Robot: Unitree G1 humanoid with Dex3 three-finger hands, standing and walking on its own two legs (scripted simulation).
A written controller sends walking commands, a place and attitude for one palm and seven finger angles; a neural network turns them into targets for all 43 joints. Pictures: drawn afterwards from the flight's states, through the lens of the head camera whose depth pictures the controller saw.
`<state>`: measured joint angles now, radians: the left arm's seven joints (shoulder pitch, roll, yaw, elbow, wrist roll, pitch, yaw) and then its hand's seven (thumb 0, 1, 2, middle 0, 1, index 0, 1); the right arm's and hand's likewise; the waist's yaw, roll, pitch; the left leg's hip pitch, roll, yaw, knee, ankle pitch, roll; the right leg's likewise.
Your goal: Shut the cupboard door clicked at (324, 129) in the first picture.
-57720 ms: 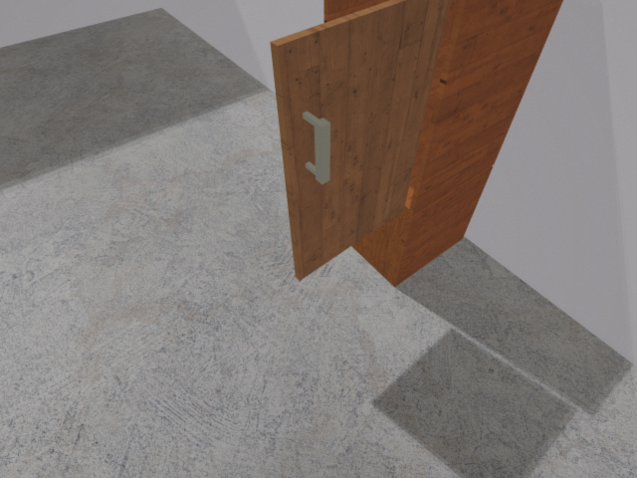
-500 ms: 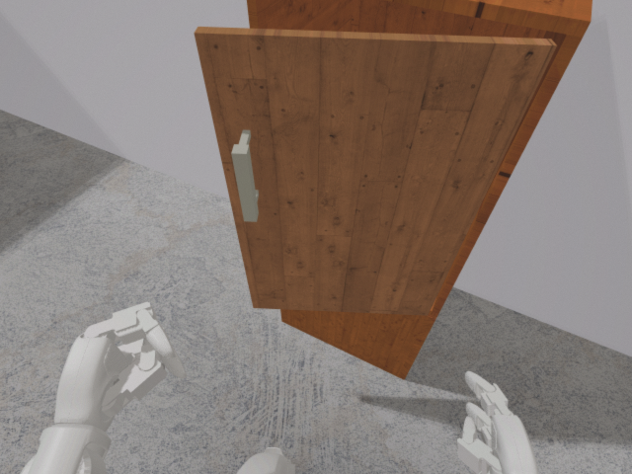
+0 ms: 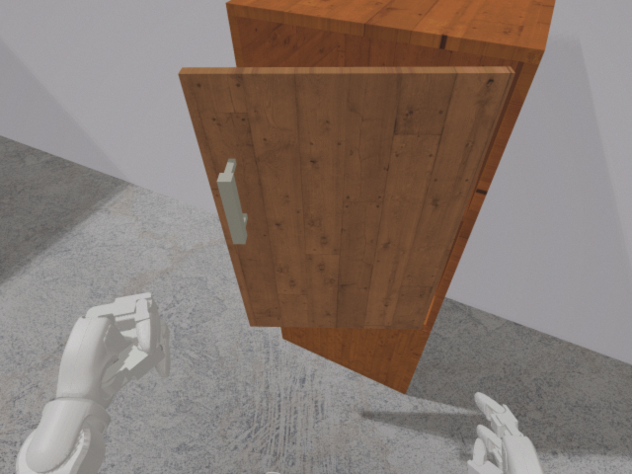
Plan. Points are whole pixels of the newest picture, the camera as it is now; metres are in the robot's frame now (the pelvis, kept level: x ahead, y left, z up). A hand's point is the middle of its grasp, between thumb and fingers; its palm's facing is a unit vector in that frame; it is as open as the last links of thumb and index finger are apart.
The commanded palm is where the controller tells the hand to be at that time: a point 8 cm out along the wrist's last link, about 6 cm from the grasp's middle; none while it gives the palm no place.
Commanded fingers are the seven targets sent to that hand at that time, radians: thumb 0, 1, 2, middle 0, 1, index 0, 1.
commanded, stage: raise the hand and make a fist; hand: left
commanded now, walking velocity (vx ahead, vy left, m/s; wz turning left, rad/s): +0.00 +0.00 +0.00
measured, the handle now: (235, 202) +0.46 +0.16 +0.10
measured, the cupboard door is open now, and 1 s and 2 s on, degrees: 25 25 25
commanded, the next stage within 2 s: bring the fist close to the handle in 0.24 s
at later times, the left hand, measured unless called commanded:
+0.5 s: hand (183, 335) +0.24 +0.17 +0.10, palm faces +0.05 -1.00 -0.05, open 3.1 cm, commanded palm +0.23 +0.22 +0.10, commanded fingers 0.00 0.90 0.90 -1.30 -1.50 -1.30 -1.50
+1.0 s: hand (220, 283) +0.32 +0.15 +0.10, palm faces +0.03 -1.00 -0.03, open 3.1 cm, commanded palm +0.30 +0.20 +0.10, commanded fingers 0.00 0.90 0.90 -1.30 -1.50 -1.30 -1.50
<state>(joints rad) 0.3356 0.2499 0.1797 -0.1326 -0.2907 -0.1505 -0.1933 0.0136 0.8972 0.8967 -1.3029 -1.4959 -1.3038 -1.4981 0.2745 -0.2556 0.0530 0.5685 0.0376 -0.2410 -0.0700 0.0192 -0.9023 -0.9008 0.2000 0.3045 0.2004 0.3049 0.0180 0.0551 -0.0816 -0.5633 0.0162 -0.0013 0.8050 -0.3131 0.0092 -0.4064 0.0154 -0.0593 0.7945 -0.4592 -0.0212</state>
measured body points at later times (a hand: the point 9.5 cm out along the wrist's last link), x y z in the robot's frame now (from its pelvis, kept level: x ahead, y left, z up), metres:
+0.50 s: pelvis +0.01 -0.01 +0.00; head +0.02 -0.03 +0.45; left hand +0.24 +0.22 +0.10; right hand +0.19 -0.24 -0.08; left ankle +0.06 +0.11 -0.70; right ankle -0.03 -0.11 -0.70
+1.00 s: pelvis +0.01 -0.01 +0.00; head +0.02 -0.03 +0.45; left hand +0.31 +0.20 +0.10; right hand +0.17 -0.25 -0.09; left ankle +0.06 +0.11 -0.70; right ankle -0.03 -0.11 -0.70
